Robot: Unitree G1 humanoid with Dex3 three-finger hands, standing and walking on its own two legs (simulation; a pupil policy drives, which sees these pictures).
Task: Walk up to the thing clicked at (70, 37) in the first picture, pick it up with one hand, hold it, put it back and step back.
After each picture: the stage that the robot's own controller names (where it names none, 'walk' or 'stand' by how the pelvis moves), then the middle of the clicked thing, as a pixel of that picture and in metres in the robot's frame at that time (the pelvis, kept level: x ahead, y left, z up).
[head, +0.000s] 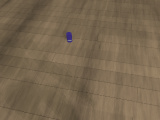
stand; (69, 37) +1.49 +0.20 -0.72
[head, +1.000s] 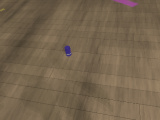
walk; (68, 51) +1.36 +0.33 -0.71
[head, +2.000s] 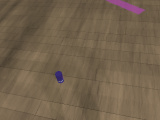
walk; (59, 77) +0.89 +0.35 -0.72
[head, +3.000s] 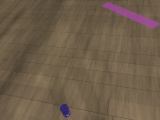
walk; (65, 110) +0.57 +0.27 -0.72
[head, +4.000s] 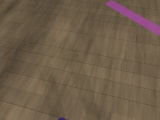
stand; out of the picture +0.41 +0.20 -0.70
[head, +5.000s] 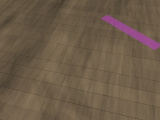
stand; out of the picture +0.34 +0.19 -0.72
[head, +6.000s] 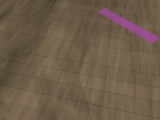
stand; out of the picture +0.33 +0.21 -0.72
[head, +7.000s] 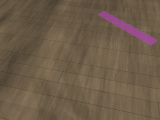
stand; out of the picture +0.35 +0.21 -0.73
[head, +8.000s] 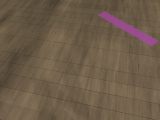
stand; out of the picture +0.34 +0.22 -0.73
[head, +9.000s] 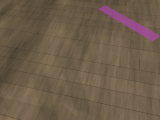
go down; out of the picture +0.34 +0.21 -0.72
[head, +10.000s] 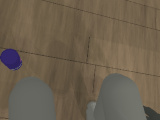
go down; (12, 60) +0.41 +0.25 -0.29
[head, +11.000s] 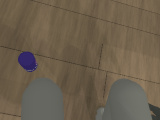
close in; (28, 62) +0.42 +0.24 -0.30
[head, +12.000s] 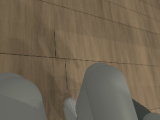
close in; out of the picture +0.40 +0.28 -0.22
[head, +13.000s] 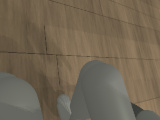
close; out of the picture +0.40 +0.29 -0.22
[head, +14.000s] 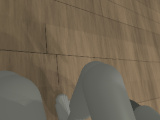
lift; out of the picture +0.38 +0.28 -0.23
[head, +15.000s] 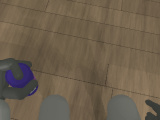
lift; (23, 81) +0.33 +0.21 -0.03
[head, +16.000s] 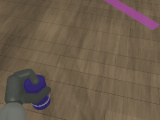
hold; (38, 93) +0.32 +0.17 -0.01
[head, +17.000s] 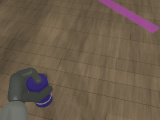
hold; (40, 91) +0.33 +0.17 -0.01
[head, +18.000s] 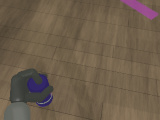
crouch; (41, 91) +0.33 +0.16 -0.05
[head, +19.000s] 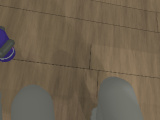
lower; (0, 46) +0.46 +0.25 -0.09
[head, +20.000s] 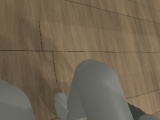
lower; out of the picture +0.41 +0.30 -0.22
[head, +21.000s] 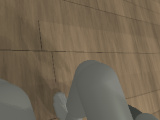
lower; out of the picture +0.41 +0.30 -0.23
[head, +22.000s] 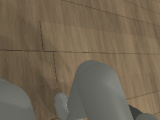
lower; out of the picture +0.41 +0.30 -0.22
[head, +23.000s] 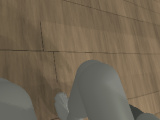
lower; out of the picture +0.41 +0.30 -0.22
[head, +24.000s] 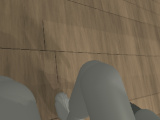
open; out of the picture +0.40 +0.28 -0.23
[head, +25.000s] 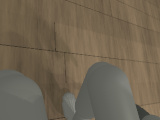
stand; out of the picture +0.40 +0.28 -0.23
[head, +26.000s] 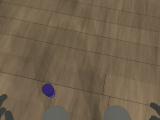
walk; (49, 91) +0.40 +0.21 -0.51
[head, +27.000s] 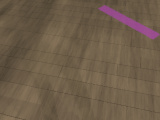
stand; out of the picture +0.37 +0.19 -0.66
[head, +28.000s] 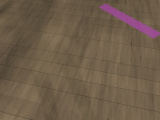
stand; out of the picture +0.36 +0.19 -0.67
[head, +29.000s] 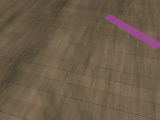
stand; out of the picture +0.38 +0.18 -0.72
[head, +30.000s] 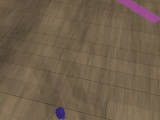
walk; (60, 113) +0.42 +0.17 -0.70
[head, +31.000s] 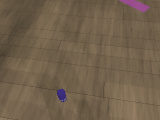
walk; (62, 95) +0.58 +0.21 -0.70
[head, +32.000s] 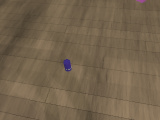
walk; (67, 65) +0.93 +0.24 -0.70
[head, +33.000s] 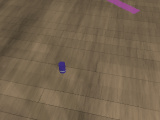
stand; (62, 67) +1.00 +0.23 -0.71
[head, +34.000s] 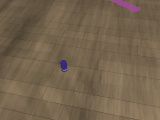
stand; (63, 66) +1.03 +0.22 -0.72
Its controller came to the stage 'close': yes
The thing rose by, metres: 0.71
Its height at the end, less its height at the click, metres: +0.00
